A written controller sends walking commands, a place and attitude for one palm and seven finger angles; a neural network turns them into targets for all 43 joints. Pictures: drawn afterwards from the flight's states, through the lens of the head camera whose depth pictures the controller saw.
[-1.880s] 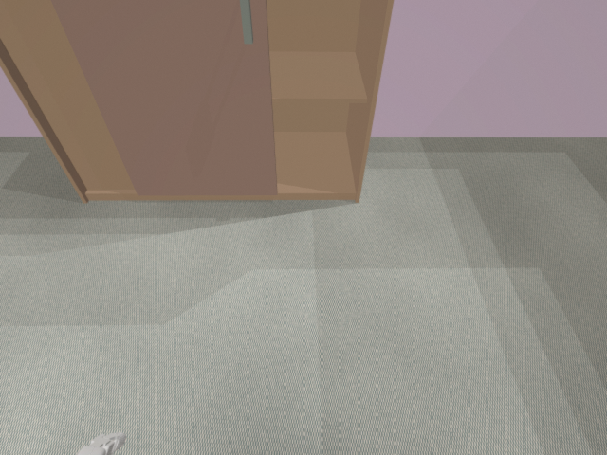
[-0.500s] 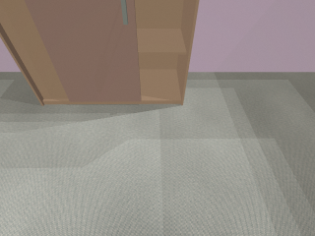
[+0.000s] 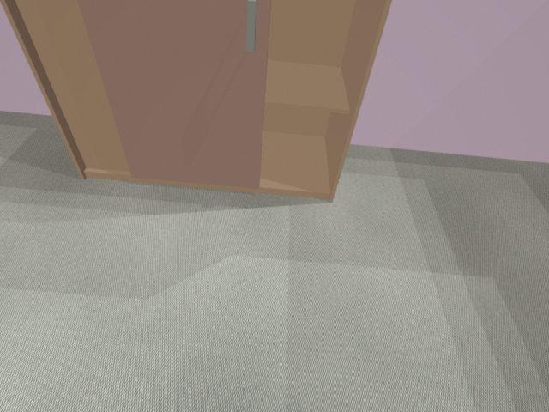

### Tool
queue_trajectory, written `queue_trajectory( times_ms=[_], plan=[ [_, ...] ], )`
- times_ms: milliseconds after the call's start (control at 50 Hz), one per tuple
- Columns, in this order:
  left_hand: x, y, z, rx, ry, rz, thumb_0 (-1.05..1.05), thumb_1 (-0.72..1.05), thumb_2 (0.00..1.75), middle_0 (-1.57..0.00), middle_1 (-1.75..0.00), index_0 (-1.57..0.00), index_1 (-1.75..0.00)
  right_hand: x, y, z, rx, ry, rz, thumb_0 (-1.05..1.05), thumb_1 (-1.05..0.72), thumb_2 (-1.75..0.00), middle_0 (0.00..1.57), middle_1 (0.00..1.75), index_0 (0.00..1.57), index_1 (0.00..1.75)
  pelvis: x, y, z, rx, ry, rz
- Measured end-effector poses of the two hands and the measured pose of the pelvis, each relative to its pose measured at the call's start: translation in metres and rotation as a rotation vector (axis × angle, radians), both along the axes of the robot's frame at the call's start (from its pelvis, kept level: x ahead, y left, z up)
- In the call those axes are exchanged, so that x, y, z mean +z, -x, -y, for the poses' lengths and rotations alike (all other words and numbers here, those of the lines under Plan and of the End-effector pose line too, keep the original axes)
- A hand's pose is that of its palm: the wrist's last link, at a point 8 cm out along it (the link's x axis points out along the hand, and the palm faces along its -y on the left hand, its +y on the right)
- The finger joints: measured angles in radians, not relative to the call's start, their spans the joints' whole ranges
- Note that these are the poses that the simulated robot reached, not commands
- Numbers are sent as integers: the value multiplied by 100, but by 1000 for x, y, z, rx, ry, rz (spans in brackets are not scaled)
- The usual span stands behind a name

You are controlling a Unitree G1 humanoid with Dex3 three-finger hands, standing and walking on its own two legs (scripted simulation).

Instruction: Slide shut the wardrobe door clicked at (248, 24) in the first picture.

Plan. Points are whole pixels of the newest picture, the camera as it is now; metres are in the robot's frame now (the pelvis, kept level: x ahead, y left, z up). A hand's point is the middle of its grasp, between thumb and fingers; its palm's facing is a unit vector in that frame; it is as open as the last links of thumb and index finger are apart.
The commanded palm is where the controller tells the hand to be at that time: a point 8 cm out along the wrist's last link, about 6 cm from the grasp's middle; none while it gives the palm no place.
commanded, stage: walk to a spot facing it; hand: left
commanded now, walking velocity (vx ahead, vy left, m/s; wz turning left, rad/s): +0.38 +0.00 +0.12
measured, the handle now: (252, 23) +1.25 +0.15 +0.09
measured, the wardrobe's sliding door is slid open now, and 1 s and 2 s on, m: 0.38 0.38 0.38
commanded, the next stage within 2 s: turn to face it in 0.80 s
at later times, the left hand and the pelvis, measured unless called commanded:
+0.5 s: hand (207, 310) +0.34 +0.15 -0.17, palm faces +0.03 -0.99 -0.17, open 7.4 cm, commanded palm none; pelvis +0.22 -0.03 -0.01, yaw +3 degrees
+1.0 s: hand (184, 330) +0.31 +0.19 -0.19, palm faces +0.33 -0.93 -0.15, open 7.4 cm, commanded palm none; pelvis +0.43 +0.05 -0.01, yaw +14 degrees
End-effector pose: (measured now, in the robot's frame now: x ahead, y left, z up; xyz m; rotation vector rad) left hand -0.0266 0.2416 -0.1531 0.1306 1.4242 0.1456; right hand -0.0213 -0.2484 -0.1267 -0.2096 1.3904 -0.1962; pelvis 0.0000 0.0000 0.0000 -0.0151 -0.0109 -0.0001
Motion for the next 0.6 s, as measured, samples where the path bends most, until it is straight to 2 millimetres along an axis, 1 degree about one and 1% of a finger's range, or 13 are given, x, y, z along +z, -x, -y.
queue_trajectory(
  times_ms=[60,100,140,200,260,300,360,420,460,480,520,580,600],
  plan=[
    [4,-8,0,-14,20,-64,1,90,89,-20,-30,-20,-30,3,6,-21,-51,-17,-24,1,-91,-90,20,30,20,29,5,-20,-8,-8,1,-8],
    [8,-26,0,-16,29,-58,1,90,89,-20,-30,-20,-30,8,12,-35,-71,-34,-68,0,-91,-90,20,30,20,29,10,-33,-10,7,5,-12],
    [12,-52,0,-13,33,-24,1,90,89,-20,-30,-20,-30,13,18,-47,-84,-53,-124,0,-91,-90,20,30,20,29,13,-46,-12,21,8,-14],
    [15,-99,2,-11,34,42,1,90,90,-20,-30,-20,-30,18,21,-60,-106,-77,-203,0,-91,-90,20,30,20,29,15,-68,-11,32,7,-15],
    [15,-153,7,-23,35,106,1,90,90,-19,-30,-20,-30,19,16,-67,-132,-95,-261,0,-91,-90,20,30,20,30,13,-94,-8,33,3,-15],
    [15,-194,13,-41,38,149,1,90,90,-19,-30,-20,-30,17,7,-68,-148,-103,-286,1,-91,-90,20,30,20,30,10,-112,-5,31,-2,-15],
    [13,-258,25,-79,35,214,1,90,90,-19,-30,-20,-30,9,-15,-63,-171,-113,-310,1,-91,-90,20,30,20,30,1,-144,2,27,-6,-14],
    [8,-319,38,-101,21,297,1,90,90,-19,-30,-20,-30,-7,-47,-50,-177,-120,-328,1,-91,-90,20,30,20,30,-12,-182,14,32,-10,-7],
    [9,-347,44,-91,5,352,1,90,90,-19,-30,-20,-30,-17,-78,-37,-161,-123,-321,1,-91,-90,20,30,20,30,-18,-204,21,41,-8,2],
    [11,-354,45,-76,2,368,1,90,90,-19,-30,-20,-30,-20,-99,-30,-147,-119,-299,1,-91,-90,20,30,20,30,-17,-212,24,52,-6,9],
    [16,-360,45,-39,-6,369,0,90,89,-20,-30,-20,-30,-22,-148,-16,-110,-107,-227,1,-91,-90,20,30,20,29,-12,-230,28,67,-5,22],
    [21,-354,44,12,-23,316,0,91,89,-20,-30,-20,-30,-19,-233,2,-41,-82,-85,1,-91,-90,20,30,20,29,-1,-255,30,85,-3,25],
    [24,-352,39,43,-42,303,-1,92,89,-20,-30,-20,-30,-17,-261,6,-18,-76,-37,1,-91,-90,20,30,20,29,1,-264,30,92,-1,24]
  ],
)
